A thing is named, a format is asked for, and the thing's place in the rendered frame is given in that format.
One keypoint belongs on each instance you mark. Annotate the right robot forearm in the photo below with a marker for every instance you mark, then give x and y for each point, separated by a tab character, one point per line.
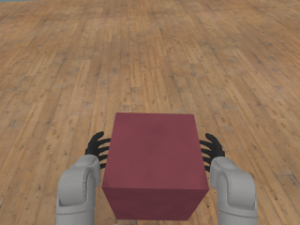
236	193

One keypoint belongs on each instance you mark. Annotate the carton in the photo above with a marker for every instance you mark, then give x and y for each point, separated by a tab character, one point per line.
154	168

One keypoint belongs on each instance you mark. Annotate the left robot hand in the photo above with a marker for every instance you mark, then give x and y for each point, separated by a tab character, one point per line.
93	147

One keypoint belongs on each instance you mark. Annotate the right robot hand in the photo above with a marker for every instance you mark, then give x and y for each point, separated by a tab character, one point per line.
216	150

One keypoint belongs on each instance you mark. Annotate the left robot forearm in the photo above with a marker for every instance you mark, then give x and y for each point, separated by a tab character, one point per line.
76	192

